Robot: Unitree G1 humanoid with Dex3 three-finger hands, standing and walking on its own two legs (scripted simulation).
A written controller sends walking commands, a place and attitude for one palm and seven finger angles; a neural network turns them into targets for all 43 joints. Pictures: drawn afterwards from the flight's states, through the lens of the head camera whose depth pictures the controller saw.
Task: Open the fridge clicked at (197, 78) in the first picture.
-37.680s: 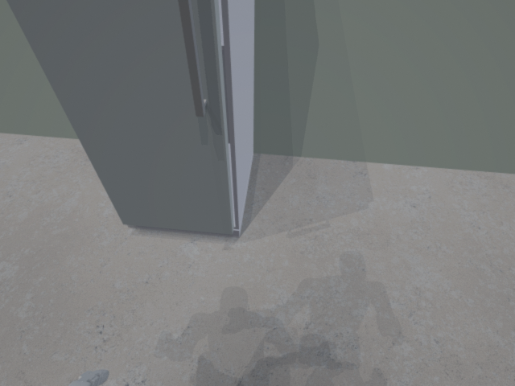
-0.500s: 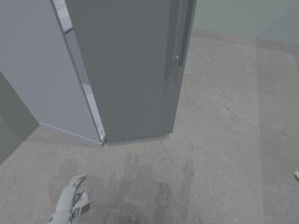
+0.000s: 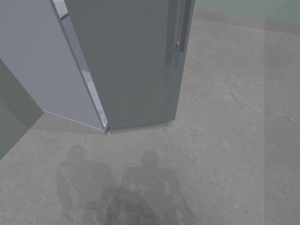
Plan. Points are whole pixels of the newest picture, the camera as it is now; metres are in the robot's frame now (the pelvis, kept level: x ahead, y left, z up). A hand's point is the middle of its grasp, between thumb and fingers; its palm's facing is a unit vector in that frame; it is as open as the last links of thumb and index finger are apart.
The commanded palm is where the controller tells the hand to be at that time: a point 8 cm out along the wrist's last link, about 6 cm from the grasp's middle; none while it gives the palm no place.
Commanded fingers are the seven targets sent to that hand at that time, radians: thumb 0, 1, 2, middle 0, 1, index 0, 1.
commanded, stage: let the arm hang, fingers relaxed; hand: right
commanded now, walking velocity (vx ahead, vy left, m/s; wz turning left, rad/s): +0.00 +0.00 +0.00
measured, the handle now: out of the picture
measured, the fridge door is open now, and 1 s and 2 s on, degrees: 60 60 60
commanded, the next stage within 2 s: look to check the result in 0.58 s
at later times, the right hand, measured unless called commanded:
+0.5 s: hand out of the picture +0.04 -0.18 -0.18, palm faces -0.04 +0.98 -0.21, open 7.3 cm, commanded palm none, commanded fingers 0.00 -0.90 -0.90 0.20 0.30 0.20 0.30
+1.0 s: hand out of the picture +0.03 -0.17 -0.18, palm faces -0.04 +0.98 -0.20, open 7.4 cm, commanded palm none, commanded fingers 0.00 -0.90 -0.90 0.20 0.30 0.20 0.30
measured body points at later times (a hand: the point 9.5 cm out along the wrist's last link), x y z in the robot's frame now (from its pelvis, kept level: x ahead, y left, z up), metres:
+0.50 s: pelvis +0.00 -0.01 +0.00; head +0.02 +0.00 +0.45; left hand +0.01 +0.22 -0.16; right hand +0.04 -0.23 -0.16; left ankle +0.02 +0.12 -0.74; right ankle +0.02 -0.09 -0.74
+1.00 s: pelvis +0.02 +0.00 +0.00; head +0.04 +0.00 +0.45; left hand +0.02 +0.23 -0.16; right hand +0.04 -0.22 -0.16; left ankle +0.02 +0.12 -0.74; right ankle +0.02 -0.09 -0.74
